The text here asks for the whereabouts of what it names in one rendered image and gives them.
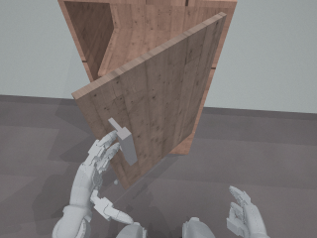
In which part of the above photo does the robot left forearm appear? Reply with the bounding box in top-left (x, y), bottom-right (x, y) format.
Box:
top-left (52, 204), bottom-right (93, 238)

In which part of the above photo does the cupboard door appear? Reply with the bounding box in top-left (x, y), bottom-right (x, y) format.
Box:
top-left (71, 12), bottom-right (227, 190)

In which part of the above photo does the right robot hand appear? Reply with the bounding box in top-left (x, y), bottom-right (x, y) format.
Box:
top-left (226, 186), bottom-right (267, 238)

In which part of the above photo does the left robot hand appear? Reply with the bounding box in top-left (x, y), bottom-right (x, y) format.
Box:
top-left (69, 130), bottom-right (134, 225)

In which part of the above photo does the robot right shin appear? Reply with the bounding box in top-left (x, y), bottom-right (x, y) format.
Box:
top-left (189, 217), bottom-right (200, 221)

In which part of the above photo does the robot right thigh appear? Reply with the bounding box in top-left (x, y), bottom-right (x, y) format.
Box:
top-left (182, 220), bottom-right (216, 238)

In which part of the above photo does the handle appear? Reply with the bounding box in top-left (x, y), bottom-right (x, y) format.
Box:
top-left (108, 118), bottom-right (138, 166)

